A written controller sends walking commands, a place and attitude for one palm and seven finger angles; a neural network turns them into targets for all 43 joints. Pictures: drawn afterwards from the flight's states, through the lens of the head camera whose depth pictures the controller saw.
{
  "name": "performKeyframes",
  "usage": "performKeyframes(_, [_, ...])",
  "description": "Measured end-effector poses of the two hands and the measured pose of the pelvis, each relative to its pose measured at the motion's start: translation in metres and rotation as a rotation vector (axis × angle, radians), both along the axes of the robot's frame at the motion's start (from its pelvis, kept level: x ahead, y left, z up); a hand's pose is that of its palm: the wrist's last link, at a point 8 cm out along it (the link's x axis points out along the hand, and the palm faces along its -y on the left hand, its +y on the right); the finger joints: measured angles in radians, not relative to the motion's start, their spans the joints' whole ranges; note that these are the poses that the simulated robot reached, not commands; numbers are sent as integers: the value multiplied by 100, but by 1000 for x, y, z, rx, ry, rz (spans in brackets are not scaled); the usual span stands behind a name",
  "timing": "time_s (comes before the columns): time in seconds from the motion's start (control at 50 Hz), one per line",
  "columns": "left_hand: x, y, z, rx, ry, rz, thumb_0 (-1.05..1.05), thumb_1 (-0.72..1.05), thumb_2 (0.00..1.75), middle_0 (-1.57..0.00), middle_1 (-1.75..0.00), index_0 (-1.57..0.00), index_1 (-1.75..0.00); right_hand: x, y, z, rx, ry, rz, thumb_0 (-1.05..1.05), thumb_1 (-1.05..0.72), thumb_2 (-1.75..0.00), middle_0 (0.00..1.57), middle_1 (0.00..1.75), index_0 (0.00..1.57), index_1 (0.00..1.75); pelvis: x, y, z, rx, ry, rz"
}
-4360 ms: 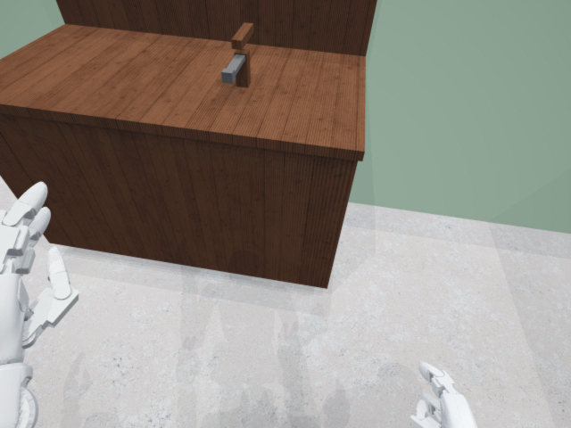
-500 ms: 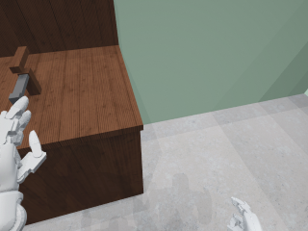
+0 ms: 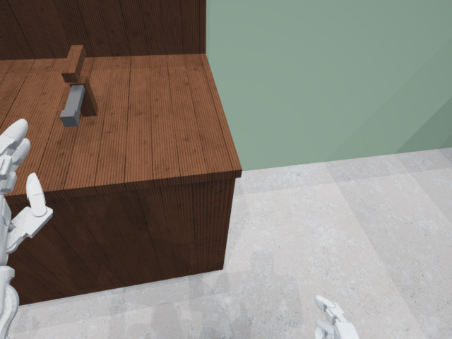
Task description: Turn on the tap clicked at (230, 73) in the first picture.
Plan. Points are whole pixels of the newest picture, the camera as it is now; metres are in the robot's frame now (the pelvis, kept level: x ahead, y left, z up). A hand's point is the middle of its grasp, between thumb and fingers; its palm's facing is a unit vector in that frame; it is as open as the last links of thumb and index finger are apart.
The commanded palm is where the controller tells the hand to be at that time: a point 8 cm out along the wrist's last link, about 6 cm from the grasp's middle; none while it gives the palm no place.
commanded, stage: come to a stop and stand still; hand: left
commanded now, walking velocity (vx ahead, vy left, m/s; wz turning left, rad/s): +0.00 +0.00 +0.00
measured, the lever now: (70, 118) +0.50 +0.41 +0.07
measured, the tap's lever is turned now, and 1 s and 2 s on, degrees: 0 0 0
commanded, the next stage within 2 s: look again from close up in 0.68 s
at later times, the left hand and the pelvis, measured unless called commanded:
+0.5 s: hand (84, 179) +0.27 +0.24 +0.17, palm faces +0.36 -0.86 -0.37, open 7.5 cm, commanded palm +0.21 +0.28 +0.18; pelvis +0.05 +0.00 +0.01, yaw +0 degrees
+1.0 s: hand (81, 188) +0.26 +0.24 +0.17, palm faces +0.39 -0.85 -0.35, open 7.5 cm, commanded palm +0.20 +0.27 +0.18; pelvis +0.04 -0.01 +0.01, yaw +0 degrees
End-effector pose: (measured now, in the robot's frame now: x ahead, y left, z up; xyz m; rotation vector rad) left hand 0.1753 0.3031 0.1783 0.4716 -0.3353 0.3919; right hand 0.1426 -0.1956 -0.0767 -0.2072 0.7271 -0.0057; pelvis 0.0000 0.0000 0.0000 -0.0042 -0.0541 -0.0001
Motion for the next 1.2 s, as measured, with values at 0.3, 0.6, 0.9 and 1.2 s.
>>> performKeyframes(0.3, [39, -16, -14, -75, 73, -46, 1, 89, 90, -21, -30, -20, -30, 56, -21, 29, -60, -104, -10, 1, -90, -90, 21, 30, 20, 30, 27, -1, 8, -15, 40, -7])
performKeyframes(0.6, [56, -20, 5, -21, 68, -61, 2, 89, 90, -21, -30, -21, -30, 77, -28, 20, -56, -48, -51, 1, -91, -90, 21, 30, 20, 30, 52, -1, 8, -12, 51, -5])
performKeyframes(0.9, [43, -25, 3, -67, 72, -26, 2, 89, 90, -21, -30, -21, -30, 72, -25, 19, -44, -42, -32, 1, -91, -90, 21, 30, 20, 30, 45, -7, 10, -12, 41, 3])
performKeyframes(1.2, [39, -26, -5, -76, 118, -24, 2, 89, 90, -21, -30, -20, -30, 54, -39, 17, -63, -11, -67, 1, -91, -90, 21, 30, 20, 30, 38, -8, 11, -14, 45, 5])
